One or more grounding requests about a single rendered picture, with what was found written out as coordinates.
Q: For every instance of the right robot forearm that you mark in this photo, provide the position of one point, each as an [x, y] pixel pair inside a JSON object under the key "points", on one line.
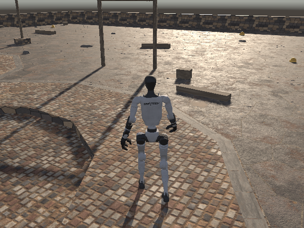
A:
{"points": [[173, 121]]}

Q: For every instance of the left robot upper arm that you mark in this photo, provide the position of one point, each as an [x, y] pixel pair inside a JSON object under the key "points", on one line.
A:
{"points": [[133, 109]]}

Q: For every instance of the robot right hand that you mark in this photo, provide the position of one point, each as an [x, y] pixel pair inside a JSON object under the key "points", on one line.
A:
{"points": [[174, 128]]}

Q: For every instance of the left robot forearm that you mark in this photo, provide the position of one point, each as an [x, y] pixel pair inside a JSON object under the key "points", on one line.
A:
{"points": [[127, 129]]}

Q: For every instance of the right robot upper arm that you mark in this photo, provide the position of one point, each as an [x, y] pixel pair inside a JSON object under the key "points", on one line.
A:
{"points": [[168, 106]]}

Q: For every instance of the robot right thigh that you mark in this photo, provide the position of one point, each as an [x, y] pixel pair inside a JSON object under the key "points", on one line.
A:
{"points": [[163, 145]]}

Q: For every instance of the robot left hand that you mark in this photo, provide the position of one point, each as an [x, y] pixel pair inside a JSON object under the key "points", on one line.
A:
{"points": [[124, 144]]}

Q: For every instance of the left robot shin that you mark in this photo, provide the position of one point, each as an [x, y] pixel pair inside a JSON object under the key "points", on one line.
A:
{"points": [[141, 167]]}

